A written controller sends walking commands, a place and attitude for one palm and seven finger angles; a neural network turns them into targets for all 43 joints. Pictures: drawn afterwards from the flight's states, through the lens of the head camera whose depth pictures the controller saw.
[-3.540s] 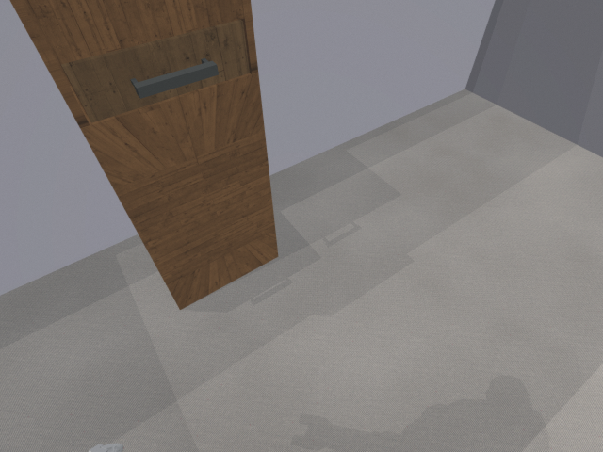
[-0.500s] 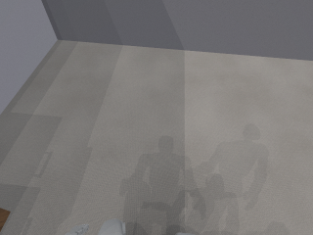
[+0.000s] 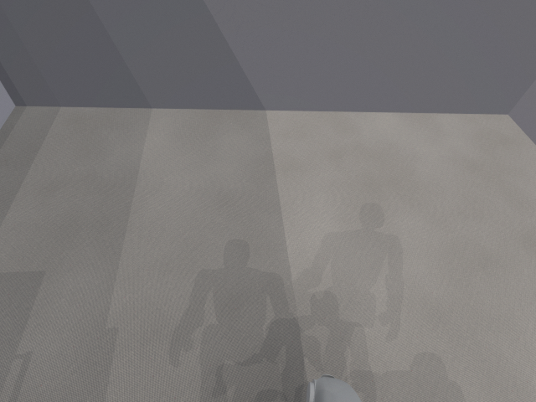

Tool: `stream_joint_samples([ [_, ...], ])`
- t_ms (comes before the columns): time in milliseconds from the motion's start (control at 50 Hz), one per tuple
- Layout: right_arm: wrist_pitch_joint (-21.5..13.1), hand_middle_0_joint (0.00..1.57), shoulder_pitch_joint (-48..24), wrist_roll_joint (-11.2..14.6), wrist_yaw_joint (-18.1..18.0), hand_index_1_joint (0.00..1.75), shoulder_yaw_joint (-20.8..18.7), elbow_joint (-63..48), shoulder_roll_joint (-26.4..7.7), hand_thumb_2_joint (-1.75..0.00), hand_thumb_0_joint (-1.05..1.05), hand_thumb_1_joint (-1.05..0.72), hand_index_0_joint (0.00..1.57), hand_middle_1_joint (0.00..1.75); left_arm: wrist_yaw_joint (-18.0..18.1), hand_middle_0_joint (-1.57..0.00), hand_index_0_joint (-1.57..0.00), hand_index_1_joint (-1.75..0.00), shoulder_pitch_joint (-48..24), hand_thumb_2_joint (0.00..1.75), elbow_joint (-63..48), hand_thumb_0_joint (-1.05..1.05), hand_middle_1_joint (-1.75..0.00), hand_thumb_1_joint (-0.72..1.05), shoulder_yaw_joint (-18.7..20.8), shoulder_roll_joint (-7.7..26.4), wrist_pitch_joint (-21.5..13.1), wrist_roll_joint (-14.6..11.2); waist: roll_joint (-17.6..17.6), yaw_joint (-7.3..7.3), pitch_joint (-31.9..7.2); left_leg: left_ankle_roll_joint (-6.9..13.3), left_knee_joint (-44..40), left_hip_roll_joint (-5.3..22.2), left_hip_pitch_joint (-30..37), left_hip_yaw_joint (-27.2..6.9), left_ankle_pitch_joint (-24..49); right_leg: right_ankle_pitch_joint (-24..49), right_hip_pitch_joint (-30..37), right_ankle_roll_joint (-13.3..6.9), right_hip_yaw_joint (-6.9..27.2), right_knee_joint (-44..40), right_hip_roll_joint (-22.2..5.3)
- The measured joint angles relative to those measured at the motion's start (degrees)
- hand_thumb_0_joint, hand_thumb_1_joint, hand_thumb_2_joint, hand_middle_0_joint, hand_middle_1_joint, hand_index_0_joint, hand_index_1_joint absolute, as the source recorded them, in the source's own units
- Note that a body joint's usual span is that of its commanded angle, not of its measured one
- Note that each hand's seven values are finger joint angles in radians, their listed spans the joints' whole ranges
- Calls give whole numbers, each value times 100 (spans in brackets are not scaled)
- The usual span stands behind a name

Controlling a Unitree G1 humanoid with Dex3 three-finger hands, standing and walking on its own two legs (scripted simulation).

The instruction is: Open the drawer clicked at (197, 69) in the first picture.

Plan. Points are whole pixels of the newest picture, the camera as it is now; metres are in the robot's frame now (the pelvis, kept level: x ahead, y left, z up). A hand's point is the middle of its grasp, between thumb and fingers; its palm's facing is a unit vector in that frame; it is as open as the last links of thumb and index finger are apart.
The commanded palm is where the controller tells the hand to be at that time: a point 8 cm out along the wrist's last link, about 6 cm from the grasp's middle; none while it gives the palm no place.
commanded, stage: turn to face it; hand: left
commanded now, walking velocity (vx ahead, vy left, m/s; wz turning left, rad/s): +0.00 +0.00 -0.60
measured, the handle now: out of the picture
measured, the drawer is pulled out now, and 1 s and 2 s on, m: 0.00 0.00 0.00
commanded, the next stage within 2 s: none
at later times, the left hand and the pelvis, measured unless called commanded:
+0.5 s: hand (189, 340) +0.24 +0.16 -0.18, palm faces +0.05 -0.99 -0.14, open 7.4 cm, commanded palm none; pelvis +0.12 -0.01 -0.02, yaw +4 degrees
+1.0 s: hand (141, 381) +0.17 +0.22 -0.16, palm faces +0.36 -0.89 -0.29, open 7.4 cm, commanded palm none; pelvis +0.15 -0.02 -0.01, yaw +20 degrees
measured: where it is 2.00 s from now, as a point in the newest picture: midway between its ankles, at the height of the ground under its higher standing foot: outside the picture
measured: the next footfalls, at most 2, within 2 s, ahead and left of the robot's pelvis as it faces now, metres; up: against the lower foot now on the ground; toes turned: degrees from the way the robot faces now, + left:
right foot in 0.18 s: +0.18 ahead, -0.14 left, +0.00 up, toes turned -13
left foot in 0.54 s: +0.19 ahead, +0.11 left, +0.00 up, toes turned +16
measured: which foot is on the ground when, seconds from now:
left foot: down 0.00-0.20, up 0.22-0.52, down 0.54-1.00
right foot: up 0.00-0.16, down 0.18-0.54, up 0.56-1.00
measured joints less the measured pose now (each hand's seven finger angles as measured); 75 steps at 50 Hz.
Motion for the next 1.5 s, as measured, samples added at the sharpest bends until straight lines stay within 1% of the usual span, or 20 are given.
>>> stream_joint_samples([
  [140,191,20,396,-28,23,30,-71,292,-53,-90,0,-92,20,30,10,-19,-19,-30,-637,90,-128,1,-30,91,-93,-91,-1,-3,108,-301,317,-267,436,217,384,420,-696,36,495,-152,-384,-1965,187],
  [180,232,20,570,6,39,30,-72,396,-42,-90,0,-92,20,30,52,-19,-20,-30,-741,90,-173,1,-30,91,-167,-74,-153,21,119,-379,319,-340,1071,322,290,404,-1002,564,972,-279,-464,-2700,269],
  [220,323,20,582,84,38,30,-57,521,-44,-90,1,-91,19,30,148,-19,-20,-30,-889,90,-142,0,-30,91,-232,-119,-361,-4,219,-396,354,-285,2448,384,-290,-212,-1184,95,1020,-502,-505,-2498,307],
  [260,438,20,501,117,12,30,-39,571,-22,-90,1,-91,19,30,212,-20,-20,-30,-977,90,-107,0,-30,91,-325,-190,-441,-49,306,-448,363,-258,3599,177,-888,-977,-1421,-218,1131,-553,-566,-2368,289],
  [320,543,20,354,92,30,30,-19,520,65,-90,1,-91,19,30,313,-20,-20,-30,-1023,90,-67,0,-30,91,-402,-305,-367,-67,345,-483,245,-271,4213,28,-1533,-1393,-1201,-213,1453,-451,-672,-2659,219],
  [420,618,20,53,60,143,30,-10,226,196,-90,1,-91,19,30,359,-20,-20,-30,-1014,90,-88,0,-30,91,-439,-441,-229,-54,301,-503,77,-338,3573,-16,-2032,-1264,-811,-177,1794,-346,-900,-3014,5],
  [540,589,20,-83,2,241,30,-90,-56,39,-90,2,-94,20,30,348,-20,-20,-30,-851,90,-251,0,-30,90,-325,-384,-101,-62,167,-366,21,-273,1848,-89,-1676,-893,-28,-611,1815,-63,-1237,-2449,-345],
  [560,556,20,-90,-16,254,30,-118,-101,5,-90,2,-93,20,30,340,-20,-20,-30,-798,90,-281,0,-30,90,-283,-331,-58,-85,120,-365,-4,-58,1845,-151,-1718,-892,-89,-896,1680,2,-1192,-2150,-401],
  [600,490,20,-146,-48,241,30,-131,-183,-17,-90,2,-93,20,30,351,-20,-20,-30,-727,90,-297,0,-30,90,-195,-181,57,-85,9,-360,22,217,1987,-269,-1834,-908,-223,-1555,1229,83,-681,-1130,-293],
  [640,444,20,-167,-47,185,30,-124,-227,-33,-90,1,-93,20,30,354,-20,-20,-30,-676,90,-245,0,-30,91,-110,-57,110,-68,-28,-356,42,285,1784,-369,-1796,-961,-126,-1466,807,127,-254,-123,-121],
  [700,418,20,-183,-28,128,30,-97,-240,-60,-90,1,-92,20,30,321,-20,-20,-30,-583,90,-194,1,-30,91,-36,87,90,-71,-52,-289,67,302,1187,-541,-1578,-1043,195,-958,516,210,50,444,-46],
  [820,420,20,-252,0,139,30,-91,-292,-147,-90,1,-91,20,30,328,-20,-20,-30,-416,90,-191,1,-30,91,-7,241,104,-107,85,-224,40,302,392,-728,-1294,-1374,649,-846,662,327,299,-91,3],
  [1000,579,21,-510,-15,219,30,-196,-380,-354,-90,1,-90,20,30,336,-19,-20,-30,-560,90,-391,1,-30,91,-130,135,81,-158,347,-302,27,58,468,-881,-1426,-2033,772,-1128,1366,259,405,-1772,224],
  [1040,635,21,-545,-1,239,30,-235,-408,-423,-90,1,-90,20,30,327,-20,-20,-30,-558,90,-499,1,-30,91,-185,72,9,-171,408,-296,-2,-48,645,-933,-1542,-2193,734,-768,1708,205,354,-2575,286],
  [1080,699,20,-570,31,255,30,-304,-442,-520,-90,1,-90,20,30,337,-20,-20,-30,-523,90,-585,0,-30,91,-244,-25,-84,-120,524,-255,-26,-157,1245,-959,-1820,-2301,200,-627,1867,-51,221,-2954,311],
  [1120,779,20,-601,5,266,30,-362,-433,-601,-90,1,-91,20,30,344,-20,-20,-30,-455,90,-629,0,-30,91,-316,-135,-109,-96,569,-237,-20,-213,2417,-991,-2188,-2166,-515,-592,1939,-228,42,-2904,237],
  [1180,820,20,-673,-12,328,30,-398,-445,-678,-90,1,-91,20,30,348,-20,-20,-30,-319,90,-620,0,-30,91,-372,-223,-126,-76,522,-230,18,-320,3857,-856,-2555,-1864,-423,-485,2157,-299,-157,-3123,94],
  [1220,815,20,-700,-9,358,30,-401,-474,-692,-90,1,-91,19,30,348,-20,-20,-30,-263,90,-584,0,-30,90,-396,-246,-134,-65,467,-251,59,-408,4193,-719,-2596,-1744,-286,-440,2263,-309,-305,-3241,0],
  [1360,905,20,-849,10,380,30,-326,-402,-651,-90,1,-91,19,30,318,-20,-20,-30,-93,90,-514,0,-30,90,-425,-218,-175,-39,291,-135,207,-542,3414,-407,-2122,-1526,-473,-477,2379,-295,-850,-3288,-275],
  [1500,780,20,-1093,48,386,30,-180,-527,-516,-90,1,-91,19,30,297,-20,-20,-30,82,90,-357,0,-30,90,-280,69,-82,-31,80,53,283,-360,1481,-417,-1242,-1090,-263,-762,2150,-103,-1318,-2756,-590],
])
